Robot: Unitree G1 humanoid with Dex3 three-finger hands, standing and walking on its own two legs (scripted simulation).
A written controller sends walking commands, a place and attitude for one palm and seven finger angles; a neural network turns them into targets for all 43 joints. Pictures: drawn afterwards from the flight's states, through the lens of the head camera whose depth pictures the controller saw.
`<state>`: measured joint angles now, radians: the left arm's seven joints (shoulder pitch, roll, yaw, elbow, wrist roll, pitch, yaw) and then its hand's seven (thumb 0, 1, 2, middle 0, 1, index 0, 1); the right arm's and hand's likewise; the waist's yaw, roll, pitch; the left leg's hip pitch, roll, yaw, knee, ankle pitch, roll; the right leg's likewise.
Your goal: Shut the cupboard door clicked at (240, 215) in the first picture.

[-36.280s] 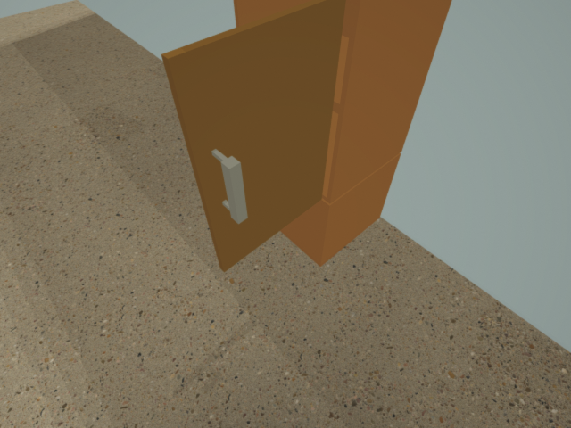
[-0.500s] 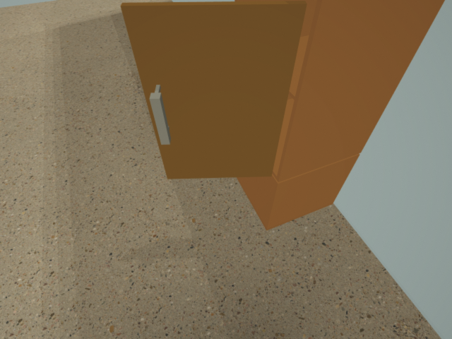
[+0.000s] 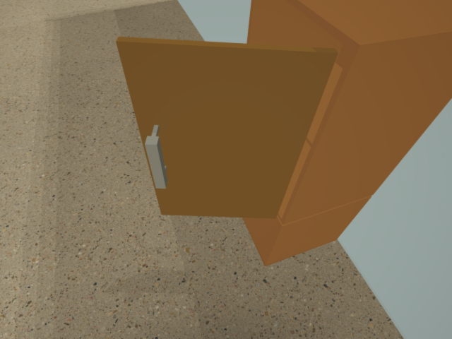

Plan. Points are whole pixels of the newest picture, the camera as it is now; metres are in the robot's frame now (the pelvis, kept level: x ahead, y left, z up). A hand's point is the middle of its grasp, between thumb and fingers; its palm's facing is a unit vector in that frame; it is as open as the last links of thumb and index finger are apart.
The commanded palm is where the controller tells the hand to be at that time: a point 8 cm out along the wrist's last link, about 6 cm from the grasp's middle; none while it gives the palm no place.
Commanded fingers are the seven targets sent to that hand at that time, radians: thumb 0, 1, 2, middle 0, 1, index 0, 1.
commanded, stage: come to a stop and stand still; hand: left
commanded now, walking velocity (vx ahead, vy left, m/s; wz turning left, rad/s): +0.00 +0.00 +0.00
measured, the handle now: (158, 157) +0.51 +0.20 -0.03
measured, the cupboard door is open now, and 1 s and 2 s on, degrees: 69 69 69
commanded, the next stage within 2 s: look again from close up in 1.42 s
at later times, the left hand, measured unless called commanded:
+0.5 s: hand out of the picture +0.11 +0.21 -0.19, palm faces +0.09 -0.97 -0.21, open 7.4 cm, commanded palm none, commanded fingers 0.00 0.90 0.90 -0.20 -0.30 -0.20 -0.30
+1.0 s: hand out of the picture +0.05 +0.17 -0.18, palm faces +0.03 -0.98 -0.19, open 7.4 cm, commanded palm none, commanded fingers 0.00 0.90 0.90 -0.20 -0.30 -0.20 -0.30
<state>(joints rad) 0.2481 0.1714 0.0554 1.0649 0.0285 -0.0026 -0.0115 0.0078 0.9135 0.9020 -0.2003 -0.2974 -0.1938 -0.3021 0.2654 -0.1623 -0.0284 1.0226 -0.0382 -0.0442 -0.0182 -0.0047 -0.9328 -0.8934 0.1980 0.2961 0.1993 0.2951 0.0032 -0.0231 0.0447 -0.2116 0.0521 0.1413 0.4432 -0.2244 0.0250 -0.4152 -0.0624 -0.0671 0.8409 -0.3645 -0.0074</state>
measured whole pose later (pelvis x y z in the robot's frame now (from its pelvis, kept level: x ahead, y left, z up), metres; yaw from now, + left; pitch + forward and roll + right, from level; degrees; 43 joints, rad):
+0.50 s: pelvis +0.05 +0.01 -0.01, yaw +2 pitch +0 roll -1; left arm 0.15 0.20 0.06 1.01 0.02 0.04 0.04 0.00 0.91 0.90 -0.21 -0.30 -0.20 -0.30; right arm 0.17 -0.20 -0.05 0.98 -0.02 0.03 -0.01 0.00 -0.91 -0.89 0.19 0.30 0.19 0.29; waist 0.01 -0.03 0.09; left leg -0.29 0.02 0.05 0.58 -0.28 0.01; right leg -0.33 -0.08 -0.07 0.60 -0.31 0.04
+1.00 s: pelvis +0.03 -0.01 +0.00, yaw +1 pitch +0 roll +0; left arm 0.23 0.17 0.02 1.08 0.02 0.02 0.02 0.00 0.91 0.90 -0.20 -0.30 -0.19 -0.30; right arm 0.26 -0.17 -0.04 1.10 -0.02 0.03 -0.02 0.00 -0.91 -0.89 0.20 0.30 0.20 0.29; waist -0.02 -0.01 0.05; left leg -0.26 0.03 0.07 0.46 -0.19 0.00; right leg -0.15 -0.03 0.00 0.44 -0.29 0.03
